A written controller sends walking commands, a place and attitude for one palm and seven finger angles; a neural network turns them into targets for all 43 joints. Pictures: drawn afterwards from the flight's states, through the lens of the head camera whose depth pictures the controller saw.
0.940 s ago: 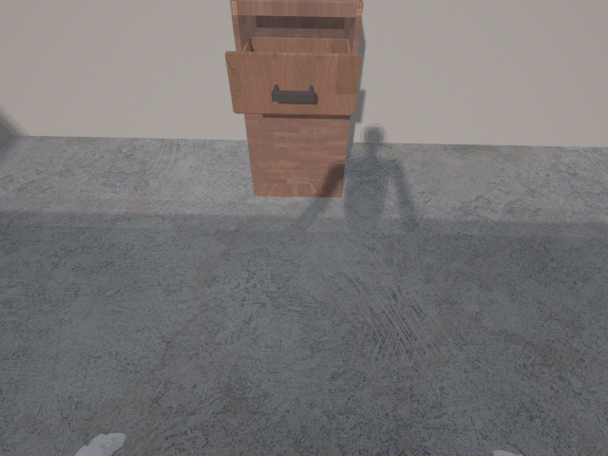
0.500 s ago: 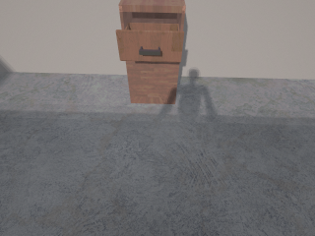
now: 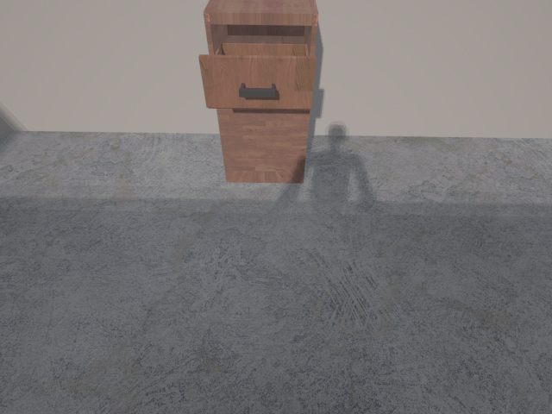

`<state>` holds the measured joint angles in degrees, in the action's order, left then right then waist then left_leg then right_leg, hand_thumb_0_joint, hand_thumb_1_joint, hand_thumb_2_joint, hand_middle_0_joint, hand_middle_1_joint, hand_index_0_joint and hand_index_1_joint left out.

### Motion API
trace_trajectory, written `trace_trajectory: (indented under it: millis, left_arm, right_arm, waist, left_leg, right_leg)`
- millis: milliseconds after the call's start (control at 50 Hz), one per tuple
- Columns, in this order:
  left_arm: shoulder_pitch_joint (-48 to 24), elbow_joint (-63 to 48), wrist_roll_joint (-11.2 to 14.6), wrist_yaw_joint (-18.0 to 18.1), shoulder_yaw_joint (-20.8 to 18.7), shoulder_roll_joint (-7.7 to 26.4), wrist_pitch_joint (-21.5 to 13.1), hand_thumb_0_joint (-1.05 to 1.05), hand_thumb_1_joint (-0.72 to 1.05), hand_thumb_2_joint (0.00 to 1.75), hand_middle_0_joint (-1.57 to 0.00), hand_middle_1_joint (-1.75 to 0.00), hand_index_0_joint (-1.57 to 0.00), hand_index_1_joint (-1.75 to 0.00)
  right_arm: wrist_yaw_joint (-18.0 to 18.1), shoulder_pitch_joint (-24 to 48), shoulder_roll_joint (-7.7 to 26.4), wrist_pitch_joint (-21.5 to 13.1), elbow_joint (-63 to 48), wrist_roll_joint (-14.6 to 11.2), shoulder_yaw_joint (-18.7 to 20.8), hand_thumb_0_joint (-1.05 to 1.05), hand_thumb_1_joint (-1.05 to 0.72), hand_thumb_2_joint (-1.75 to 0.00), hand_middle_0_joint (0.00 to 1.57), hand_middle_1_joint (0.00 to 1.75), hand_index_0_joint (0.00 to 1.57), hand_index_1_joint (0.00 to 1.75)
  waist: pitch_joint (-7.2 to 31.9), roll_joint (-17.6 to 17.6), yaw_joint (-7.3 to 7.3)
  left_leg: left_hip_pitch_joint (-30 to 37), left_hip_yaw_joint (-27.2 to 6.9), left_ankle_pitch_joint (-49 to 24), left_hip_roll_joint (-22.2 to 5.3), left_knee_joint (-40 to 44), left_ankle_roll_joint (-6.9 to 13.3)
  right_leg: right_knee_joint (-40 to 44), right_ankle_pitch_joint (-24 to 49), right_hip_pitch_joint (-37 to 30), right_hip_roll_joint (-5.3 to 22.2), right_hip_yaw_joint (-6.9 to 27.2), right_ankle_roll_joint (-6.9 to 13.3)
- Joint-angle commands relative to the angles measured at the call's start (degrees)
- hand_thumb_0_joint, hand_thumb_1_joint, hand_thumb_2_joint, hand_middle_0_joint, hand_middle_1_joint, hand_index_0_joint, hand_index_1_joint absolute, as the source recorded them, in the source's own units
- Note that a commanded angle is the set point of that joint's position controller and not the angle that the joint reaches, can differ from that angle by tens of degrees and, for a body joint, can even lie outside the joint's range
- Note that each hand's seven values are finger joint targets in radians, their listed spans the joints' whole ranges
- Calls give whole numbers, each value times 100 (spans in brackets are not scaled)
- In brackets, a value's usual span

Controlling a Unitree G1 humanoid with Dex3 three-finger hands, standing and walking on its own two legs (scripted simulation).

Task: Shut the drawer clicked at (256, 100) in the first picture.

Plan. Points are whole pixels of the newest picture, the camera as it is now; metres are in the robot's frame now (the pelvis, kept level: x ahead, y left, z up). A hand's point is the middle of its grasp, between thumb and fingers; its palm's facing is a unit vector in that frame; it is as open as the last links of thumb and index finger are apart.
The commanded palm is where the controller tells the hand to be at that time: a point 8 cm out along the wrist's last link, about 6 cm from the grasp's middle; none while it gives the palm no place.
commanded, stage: stand and wait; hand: left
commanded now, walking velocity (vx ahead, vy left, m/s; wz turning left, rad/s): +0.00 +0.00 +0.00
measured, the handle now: (257, 89) +1.08 +0.12 -0.06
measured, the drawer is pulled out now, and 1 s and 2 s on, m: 0.29 0.29 0.29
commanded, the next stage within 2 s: look at it before walking up in 0.10 s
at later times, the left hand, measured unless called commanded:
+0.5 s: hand out of the picture +0.08 +0.25 -0.15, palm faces -0.02 -0.94 -0.33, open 7.4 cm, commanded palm none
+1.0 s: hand out of the picture +0.07 +0.22 -0.17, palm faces -0.02 -0.96 -0.27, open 7.4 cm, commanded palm none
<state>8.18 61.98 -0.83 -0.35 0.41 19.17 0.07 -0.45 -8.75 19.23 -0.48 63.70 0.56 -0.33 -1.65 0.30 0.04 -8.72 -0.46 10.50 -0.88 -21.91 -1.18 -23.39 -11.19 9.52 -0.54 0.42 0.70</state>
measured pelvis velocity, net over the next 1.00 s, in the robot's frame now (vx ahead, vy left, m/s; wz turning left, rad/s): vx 0.04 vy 0.00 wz -0.03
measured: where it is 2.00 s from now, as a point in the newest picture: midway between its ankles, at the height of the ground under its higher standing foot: (299, 378)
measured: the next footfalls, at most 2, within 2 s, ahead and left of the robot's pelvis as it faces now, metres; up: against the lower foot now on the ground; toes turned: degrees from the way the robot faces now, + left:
right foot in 1.32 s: +0.22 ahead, -0.15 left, +0.00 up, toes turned -15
left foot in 1.82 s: +0.51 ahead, +0.03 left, +0.00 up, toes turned +0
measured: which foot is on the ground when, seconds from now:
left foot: down 0.00-1.00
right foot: down 0.00-1.00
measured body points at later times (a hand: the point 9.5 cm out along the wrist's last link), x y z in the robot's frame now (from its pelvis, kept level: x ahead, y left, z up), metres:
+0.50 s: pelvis +0.01 +0.00 +0.00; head +0.01 +0.00 +0.45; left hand +0.08 +0.30 -0.13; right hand +0.09 -0.29 -0.13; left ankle +0.02 +0.13 -0.74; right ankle +0.02 -0.11 -0.74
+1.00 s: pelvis +0.04 +0.00 +0.00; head +0.02 +0.00 +0.45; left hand +0.07 +0.27 -0.15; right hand +0.08 -0.27 -0.15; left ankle +0.02 +0.13 -0.74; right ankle +0.02 -0.11 -0.74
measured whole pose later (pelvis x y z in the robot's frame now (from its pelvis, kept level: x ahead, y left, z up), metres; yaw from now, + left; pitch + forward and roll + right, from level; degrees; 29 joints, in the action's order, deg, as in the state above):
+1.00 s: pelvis +0.04 +0.00 +0.00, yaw -2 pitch -2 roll +0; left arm 14.0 62.5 -1.3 -0.7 -0.2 15.9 1.0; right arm -0.5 -11.7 15.9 -0.1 63.6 1.3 -0.5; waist 1.1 0.1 -1.1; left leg -9.0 1.1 19.8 -1.9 -28.0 -0.6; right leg -26.5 -15.9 9.2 -1.5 1.8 1.2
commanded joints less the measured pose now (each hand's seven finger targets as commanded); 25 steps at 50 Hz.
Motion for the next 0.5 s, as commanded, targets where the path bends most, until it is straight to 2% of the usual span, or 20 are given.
trace_trajectory:
  millis: [0, 200, 480]
  left_arm:
    - [-269, -362, 22, 83, -257, 1227, -144, 0, 90, 90, -20, -30, -20, -30]
    - [-224, -329, 22, 90, -249, 1211, -171, 0, 90, 90, -20, -30, -20, -30]
    - [-234, -300, 18, 94, -251, 1210, -181, 0, 90, 90, -20, -30, -20, -30]
  right_arm:
    - [96, 279, 1155, -126, -355, 18, 219, 0, -90, -90, 20, 30, 20, 30]
    - [111, 287, 1158, -154, -328, 3, 223, 0, -90, -90, 20, 30, 20, 30]
    - [120, 379, 1166, -158, -345, -4, 217, 0, -90, -90, 20, 30, 20, 30]
  waist:
    - [98, -70, -11]
    - [310, -28, -8]
    - [353, -8, -10]
  left_leg:
    - [-190, -541, 165, -513, 433, 251]
    - [-20, -526, -272, -578, 392, 244]
    - [100, -535, -535, -606, 428, 247]
  right_leg:
    - [669, -564, 204, 699, 759, 130]
    - [563, 82, 46, 706, 699, 122]
    - [528, 493, -69, 707, 643, 110]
